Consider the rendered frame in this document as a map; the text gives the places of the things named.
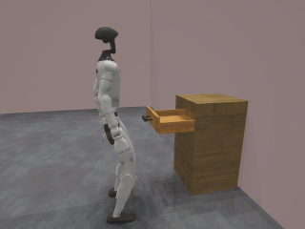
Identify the handle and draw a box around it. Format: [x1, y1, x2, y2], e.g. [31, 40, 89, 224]
[142, 115, 153, 122]

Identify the left robot forearm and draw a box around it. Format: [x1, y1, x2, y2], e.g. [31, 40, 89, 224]
[94, 95, 103, 120]

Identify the right robot forearm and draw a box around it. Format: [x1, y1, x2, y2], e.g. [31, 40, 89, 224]
[100, 95, 123, 140]

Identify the robot right upper arm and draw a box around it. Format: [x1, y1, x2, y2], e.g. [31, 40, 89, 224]
[97, 60, 117, 105]

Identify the robot foot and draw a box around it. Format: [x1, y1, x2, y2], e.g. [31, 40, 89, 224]
[107, 211, 136, 224]
[109, 188, 117, 198]

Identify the right robot foot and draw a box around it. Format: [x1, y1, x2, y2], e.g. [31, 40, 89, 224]
[107, 211, 136, 224]

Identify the cabinet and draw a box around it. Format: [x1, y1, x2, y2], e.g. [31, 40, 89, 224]
[173, 94, 249, 196]

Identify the drawer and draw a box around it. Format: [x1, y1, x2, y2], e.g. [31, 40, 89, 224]
[146, 106, 195, 135]

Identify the left robot hand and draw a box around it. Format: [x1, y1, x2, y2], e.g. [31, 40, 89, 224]
[100, 119, 107, 138]

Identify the left robot foot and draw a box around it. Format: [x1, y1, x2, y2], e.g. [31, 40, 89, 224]
[109, 188, 117, 198]

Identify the robot left upper arm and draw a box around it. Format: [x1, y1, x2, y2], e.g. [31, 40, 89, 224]
[92, 77, 99, 96]

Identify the right robot hand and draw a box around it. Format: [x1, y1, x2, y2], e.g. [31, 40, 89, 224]
[113, 136, 133, 166]

